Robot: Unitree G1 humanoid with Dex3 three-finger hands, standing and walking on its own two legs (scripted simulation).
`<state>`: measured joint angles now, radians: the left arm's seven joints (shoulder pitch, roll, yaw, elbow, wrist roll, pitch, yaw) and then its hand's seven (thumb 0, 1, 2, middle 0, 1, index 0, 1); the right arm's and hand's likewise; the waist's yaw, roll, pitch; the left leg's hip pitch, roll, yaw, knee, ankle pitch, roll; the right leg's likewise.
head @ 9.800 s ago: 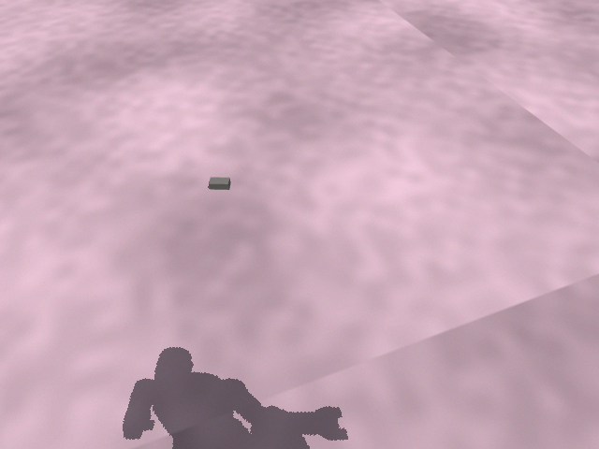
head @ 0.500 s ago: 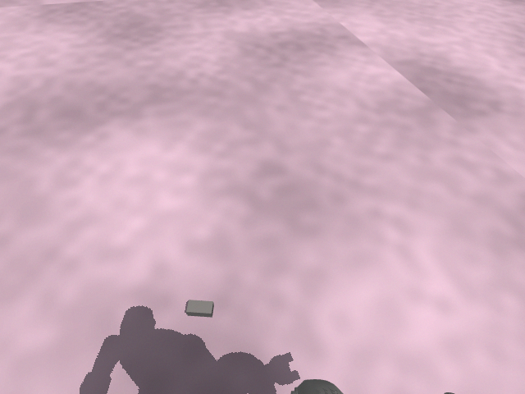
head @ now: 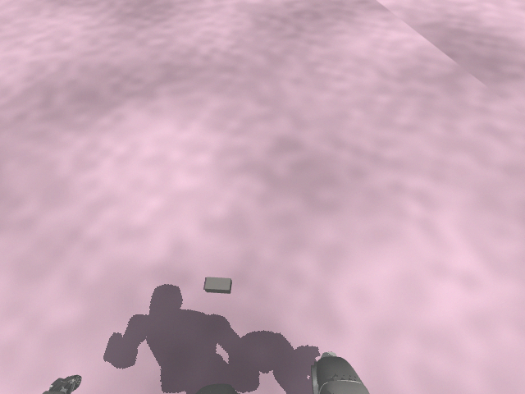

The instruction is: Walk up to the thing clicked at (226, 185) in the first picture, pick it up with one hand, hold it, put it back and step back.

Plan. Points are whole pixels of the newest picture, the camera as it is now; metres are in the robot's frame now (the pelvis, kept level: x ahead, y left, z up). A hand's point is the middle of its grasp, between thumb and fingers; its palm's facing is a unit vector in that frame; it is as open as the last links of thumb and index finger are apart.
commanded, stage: walk up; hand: left
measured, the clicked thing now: (218, 285) +0.56 +0.20 -0.72
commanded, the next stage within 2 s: stand in 1.02 s
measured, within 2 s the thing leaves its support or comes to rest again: neither
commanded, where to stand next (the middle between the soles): +0.10 -0.01 m, yaw -3 degrees
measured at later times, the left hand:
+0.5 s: hand out of the picture +0.11 +0.27 -0.14, palm faces -0.06 -0.94 -0.34, open 7.4 cm
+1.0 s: hand out of the picture +0.14 +0.24 -0.11, palm faces -0.09 -0.93 -0.34, open 7.4 cm
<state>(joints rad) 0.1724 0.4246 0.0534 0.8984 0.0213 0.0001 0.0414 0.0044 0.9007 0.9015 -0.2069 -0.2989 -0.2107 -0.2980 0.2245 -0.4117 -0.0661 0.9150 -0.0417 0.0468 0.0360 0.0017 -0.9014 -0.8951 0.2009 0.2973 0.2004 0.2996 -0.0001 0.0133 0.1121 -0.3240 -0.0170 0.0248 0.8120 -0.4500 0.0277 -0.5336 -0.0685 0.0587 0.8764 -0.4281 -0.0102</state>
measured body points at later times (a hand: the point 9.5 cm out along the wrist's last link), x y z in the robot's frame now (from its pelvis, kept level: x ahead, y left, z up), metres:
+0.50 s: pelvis +0.02 +0.01 +0.02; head +0.04 +0.02 +0.47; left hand +0.11 +0.31 -0.11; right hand +0.10 -0.31 -0.08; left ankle +0.05 +0.12 -0.70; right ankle +0.04 -0.12 -0.69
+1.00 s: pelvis +0.03 -0.01 +0.04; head +0.04 -0.02 +0.49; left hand +0.14 +0.28 -0.08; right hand +0.10 -0.32 -0.09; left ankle +0.05 +0.12 -0.70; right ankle +0.04 -0.13 -0.70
